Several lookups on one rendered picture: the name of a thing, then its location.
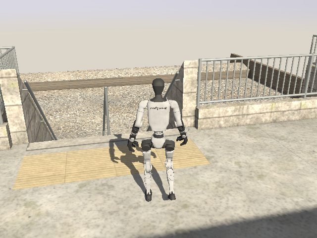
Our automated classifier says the robot left forearm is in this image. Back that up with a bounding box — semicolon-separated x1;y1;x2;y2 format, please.
129;120;139;142

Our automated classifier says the robot right upper arm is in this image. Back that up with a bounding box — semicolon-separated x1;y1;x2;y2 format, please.
169;100;183;127

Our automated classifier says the robot left upper arm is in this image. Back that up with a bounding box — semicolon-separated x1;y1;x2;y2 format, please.
135;100;148;128

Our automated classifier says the robot left shin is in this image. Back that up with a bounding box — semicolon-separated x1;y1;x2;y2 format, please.
144;164;151;195

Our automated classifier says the robot left hand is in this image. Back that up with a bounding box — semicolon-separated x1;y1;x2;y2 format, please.
127;140;139;152

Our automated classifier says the robot right hand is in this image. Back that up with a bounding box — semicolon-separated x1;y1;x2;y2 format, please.
176;136;188;146

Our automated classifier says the humanoid robot torso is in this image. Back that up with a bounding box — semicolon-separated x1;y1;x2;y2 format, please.
147;99;170;149

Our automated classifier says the robot right forearm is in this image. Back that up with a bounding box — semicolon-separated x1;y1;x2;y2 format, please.
177;119;187;138

